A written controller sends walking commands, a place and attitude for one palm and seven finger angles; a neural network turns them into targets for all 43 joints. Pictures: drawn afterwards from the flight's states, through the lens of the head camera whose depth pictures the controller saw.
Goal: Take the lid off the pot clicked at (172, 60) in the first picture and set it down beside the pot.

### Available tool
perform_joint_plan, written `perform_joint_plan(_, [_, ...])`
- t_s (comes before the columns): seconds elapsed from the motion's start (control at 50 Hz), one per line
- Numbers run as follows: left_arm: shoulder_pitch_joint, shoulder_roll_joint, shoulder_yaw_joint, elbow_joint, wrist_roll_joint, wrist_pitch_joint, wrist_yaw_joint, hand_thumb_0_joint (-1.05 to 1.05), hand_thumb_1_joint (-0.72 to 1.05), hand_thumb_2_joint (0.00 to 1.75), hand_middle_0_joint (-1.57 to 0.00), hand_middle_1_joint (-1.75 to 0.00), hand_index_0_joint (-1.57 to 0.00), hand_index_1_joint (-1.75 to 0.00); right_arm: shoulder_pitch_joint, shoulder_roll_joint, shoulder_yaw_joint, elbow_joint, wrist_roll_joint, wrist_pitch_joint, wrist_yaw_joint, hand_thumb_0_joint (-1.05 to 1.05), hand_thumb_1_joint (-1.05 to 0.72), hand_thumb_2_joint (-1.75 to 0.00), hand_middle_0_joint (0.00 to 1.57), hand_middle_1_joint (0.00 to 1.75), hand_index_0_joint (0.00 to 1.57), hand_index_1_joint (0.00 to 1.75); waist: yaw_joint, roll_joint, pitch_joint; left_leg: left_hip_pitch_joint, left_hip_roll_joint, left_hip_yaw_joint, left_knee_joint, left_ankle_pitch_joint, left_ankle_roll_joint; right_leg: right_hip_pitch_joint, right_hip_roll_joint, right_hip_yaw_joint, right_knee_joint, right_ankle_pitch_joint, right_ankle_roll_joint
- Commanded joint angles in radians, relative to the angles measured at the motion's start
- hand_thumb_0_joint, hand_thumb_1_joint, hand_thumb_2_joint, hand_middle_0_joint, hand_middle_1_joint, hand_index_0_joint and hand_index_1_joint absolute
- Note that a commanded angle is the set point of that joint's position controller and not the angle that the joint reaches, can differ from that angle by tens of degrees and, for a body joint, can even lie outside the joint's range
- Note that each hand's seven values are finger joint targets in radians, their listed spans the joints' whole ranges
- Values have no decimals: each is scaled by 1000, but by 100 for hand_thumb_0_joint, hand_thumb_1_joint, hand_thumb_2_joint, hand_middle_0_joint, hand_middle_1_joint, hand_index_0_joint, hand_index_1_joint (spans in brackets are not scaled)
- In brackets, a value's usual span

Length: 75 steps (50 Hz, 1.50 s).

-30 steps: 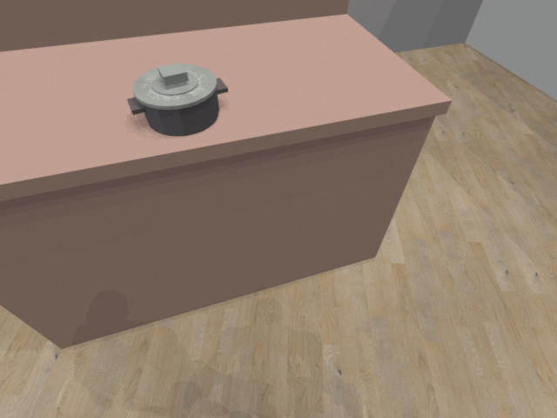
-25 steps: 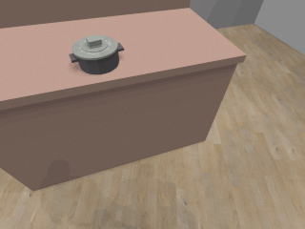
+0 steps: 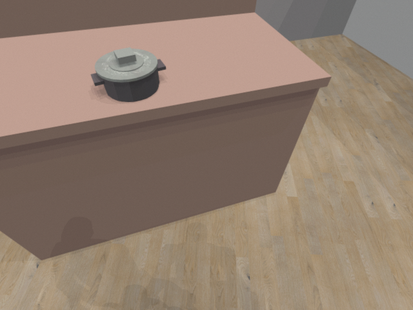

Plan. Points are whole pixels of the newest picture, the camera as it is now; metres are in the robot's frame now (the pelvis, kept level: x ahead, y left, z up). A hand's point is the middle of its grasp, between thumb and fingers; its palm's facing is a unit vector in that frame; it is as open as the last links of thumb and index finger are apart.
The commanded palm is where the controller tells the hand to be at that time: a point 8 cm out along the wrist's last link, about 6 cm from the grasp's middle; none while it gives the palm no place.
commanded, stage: look at it before walking up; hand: left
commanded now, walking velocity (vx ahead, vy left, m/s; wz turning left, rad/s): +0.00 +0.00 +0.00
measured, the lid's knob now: (125, 55) +0.74 +0.29 +0.12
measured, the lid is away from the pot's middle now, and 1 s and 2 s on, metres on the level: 0.00 0.00 0.00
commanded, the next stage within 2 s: turn to face it in 0.04 s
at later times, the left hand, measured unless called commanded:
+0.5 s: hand out of the picture +0.00 +0.21 -0.20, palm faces +0.16 -0.96 -0.21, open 7.4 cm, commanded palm none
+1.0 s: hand out of the picture +0.04 +0.22 -0.16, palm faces +0.28 -0.92 -0.26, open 7.4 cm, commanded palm none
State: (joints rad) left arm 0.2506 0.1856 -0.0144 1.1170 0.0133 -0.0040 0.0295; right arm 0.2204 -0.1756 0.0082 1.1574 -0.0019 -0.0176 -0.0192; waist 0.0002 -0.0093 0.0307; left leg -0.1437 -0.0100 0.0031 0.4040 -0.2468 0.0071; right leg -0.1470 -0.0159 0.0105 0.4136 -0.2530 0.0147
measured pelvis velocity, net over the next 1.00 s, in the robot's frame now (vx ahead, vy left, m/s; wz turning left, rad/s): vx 0.00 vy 0.00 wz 0.29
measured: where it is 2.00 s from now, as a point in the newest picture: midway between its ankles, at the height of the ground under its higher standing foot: outside the picture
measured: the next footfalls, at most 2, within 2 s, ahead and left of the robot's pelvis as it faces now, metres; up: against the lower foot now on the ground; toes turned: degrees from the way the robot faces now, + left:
right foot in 1.00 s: +0.05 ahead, -0.10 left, +0.00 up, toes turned +17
left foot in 1.46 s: +0.11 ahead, +0.16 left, +0.00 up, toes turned +25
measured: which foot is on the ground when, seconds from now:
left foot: down 0.00-1.00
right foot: down 0.00-0.50, up 0.52-0.98, down 1.00-1.00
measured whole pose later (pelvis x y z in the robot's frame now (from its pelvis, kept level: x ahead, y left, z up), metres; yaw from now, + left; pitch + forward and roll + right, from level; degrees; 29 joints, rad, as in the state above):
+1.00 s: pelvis +0.00 +0.00 -0.01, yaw +17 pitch +2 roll +1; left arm 0.16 0.20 0.04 0.94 0.01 0.03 0.03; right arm 0.25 -0.20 -0.04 0.99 -0.01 0.03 -0.01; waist -0.03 0.01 0.04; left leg -0.27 -0.10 -0.09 0.46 -0.22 0.04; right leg -0.26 -0.01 0.01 0.55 -0.30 0.05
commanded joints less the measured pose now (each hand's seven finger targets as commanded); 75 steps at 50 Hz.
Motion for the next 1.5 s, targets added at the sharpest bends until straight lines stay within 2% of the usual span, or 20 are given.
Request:
perform_joint_plan(0.0, [45, 115, 26, -29, -1, -12, 10, 0, 90, 90, -20, -30, -20, -30, 47, -119, -20, -31, -4, -11, -13, 0, -90, -90, 20, 30, 20, 30, 1, 4, 7, 2, 102, -74, -54, 203, 19, -29, -87, 62, -57, 191, -27])
perform_joint_plan(0.24, [61, 126, 55, -61, -2, 11, 17, 0, 90, 90, -20, -30, -20, -30, 49, -120, -34, -68, -3, 14, -10, 0, -90, -90, 20, 30, 20, 30, 12, -3, 23, -110, 89, -94, 30, 205, 27, -21, -110, 13, 23, 155, -20])
perform_joint_plan(0.38, [47, 194, 92, -138, 8, 22, 21, 0, 90, 90, -20, -30, -20, -30, 10, -98, -64, -159, -7, 44, -1, 0, -90, -90, 20, 30, 20, 30, 18, -194, -2, -220, 13, 10, 375, -184, -8, -51, -331, 139, -43, 210, -177])
perform_joint_plan(0.44, [-22, 197, 99, -176, 11, 24, 18, 0, 90, 90, -20, -30, -20, -30, 72, -86, -66, -159, -7, 36, 11, 0, -90, -90, 20, 30, 20, 30, -29, -132, 1, -90, 38, 32, 184, -83, -11, -133, -299, 26, 81, 263, -131])
perform_joint_plan(0.46, [-23, 171, 97, -187, 4, 30, 14, 0, 90, 90, -20, -30, -20, -30, 113, -114, -68, -156, -11, 27, 12, 0, -90, -90, 20, 30, 20, 30, -41, 0, -12, -20, 82, -65, 57, 92, 18, -192, -217, -53, 209, 173, -69])
perform_joint_plan(0.48, [-27, 115, 91, -215, -2, 36, 8, 0, 90, 90, -20, -30, -20, -30, 166, -209, -88, -161, -21, 19, 7, 0, -90, -90, 20, 30, 20, 30, -63, 276, -9, 20, 281, -388, -63, 279, 116, -335, -59, -147, 428, -157, 23])
perform_joint_plan(0.5, [-76, 106, 85, -240, 3, 36, 14, 0, 90, 90, -20, -30, -20, -30, 199, -234, -97, -151, -23, 21, 0, 0, -90, -90, 20, 30, 20, 30, -74, 289, -2, 18, 361, -511, -133, 368, 204, -399, -19, -59, 599, -395, 21])
perform_joint_plan(0.58, [-48, 113, 91, -193, 8, 38, -3, 0, 90, 90, -20, -30, -20, -30, 56, -182, -78, -202, -14, 13, -15, 0, -90, -90, 20, 30, 20, 30, -2, 72, -14, -22, 253, -353, -135, 227, 177, -407, -59, 27, 725, -149, 23])
perform_joint_plan(0.64, [-35, 106, 86, -187, 5, 39, -5, 0, 90, 90, -20, -30, -20, -30, 64, -182, -77, -210, -12, 11, -16, 0, -90, -90, 20, 30, 20, 30, -7, 103, -56, 28, 206, -275, -122, 313, 163, -383, -52, 10, 664, -107, 46])
perform_joint_plan(0.8, [-102, 104, 78, -227, 0, 40, -3, 0, 90, 90, -20, -30, -20, -30, 102, -196, -85, -211, -17, 24, -14, 0, -90, -90, 20, 30, 20, 30, -42, 126, -66, 84, 207, -333, -100, 365, 187, -345, -20, 0, 453, -164, 51])
perform_joint_plan(0.94, [-7, 105, 77, -211, -7, 18, 8, 0, 90, 90, -20, -30, -20, -30, 36, -193, -86, -224, -12, 30, -7, 0, -90, -90, 20, 30, 20, 30, 14, 85, -85, -86, 156, -326, 7, 331, 128, -30, 1, -6, 52, 16, 28])
perform_joint_plan(0.96, [3, 128, 80, -208, -4, 10, 12, 0, 90, 90, -20, -30, -20, -30, 39, -166, -82, -220, -5, 28, -3, 0, -90, -90, 20, 30, 20, 30, 17, 21, -88, -159, 113, -290, 57, 238, 84, 69, -42, 31, -49, 105, 22])
perform_joint_plan(1.0, [45, 226, 95, -208, 7, -1, 14, 0, 90, 90, -20, -30, -20, -30, 44, -98, -67, -241, -4, 28, 0, 0, -90, -90, 20, 30, 20, 30, 26, -261, -64, -352, -55, -60, 302, -231, -9, 123, -361, 365, -159, 134, -136])
perform_joint_plan(1.02, [61, 227, 90, -210, 8, 3, 8, 0, 90, 90, -20, -30, -20, -30, 34, -120, -81, -239, -16, 32, 4, 0, -90, -90, 20, 30, 20, 30, 41, -177, -45, -354, -40, -61, 465, -315, -1, 49, -383, 372, -198, -48, -201])
perform_joint_plan(1.1, [61, 118, 73, -191, 5, -28, -4, 0, 90, 90, -20, -30, -20, -30, 43, -114, -84, -193, -30, 26, 29, 0, -90, -90, 20, 30, 20, 30, -3, -123, 66, -447, 31, -32, 674, -112, 8, 35, -225, 220, -236, -106, -172])
perform_joint_plan(1.26, [248, 105, 70, -100, 14, -55, -8, 0, 90, 90, -20, -30, -20, -30, -97, -66, -72, -216, -24, 5, 32, 0, -90, -90, 20, 30, 20, 30, 40, -114, 75, -476, 78, 47, 495, -103, -7, 142, -229, 165, -212, 178, -227])
perform_joint_plan(1.38, [225, 113, 74, -55, 10, -47, -16, 0, 90, 90, -20, -30, -20, -30, 8, -42, -64, -163, -19, -28, 23, 0, -90, -90, 20, 30, 20, 30, -25, -120, 49, -81, 11, 144, 153, -8, 19, -29, -158, 67, -77, 234, -172])
perform_joint_plan(1.4, [215, 96, 73, -50, 4, -47, -19, 0, 90, 90, -20, -30, -20, -30, 113, -67, -68, -127, -22, -37, 13, 0, -90, -90, 20, 30, 20, 30, -68, -61, 7, 71, 17, 120, 71, 24, 30, -81, -119, 30, 72, 279, -148])
perform_joint_plan(1.44, [236, 16, 57, -77, -3, -54, -32, 0, 90, 90, -20, -30, -20, -30, 342, -250, -112, -79, -31, -50, -9, 0, -90, -90, 20, 30, 20, 30, -126, 306, -126, 385, 452, -456, -123, 64, 185, -445, 25, -92, 599, -267, -56])
perform_joint_plan(1.48, [156, 62, 74, -94, 15, -37, -26, 0, 90, 90, -20, -30, -20, -30, 274, -211, -98, -94, -24, -37, -19, 0, -90, -90, 20, 30, 20, 30, -96, 149, -13, 170, 457, -424, -180, 29, 229, -499, -41, 26, 832, -238, -71])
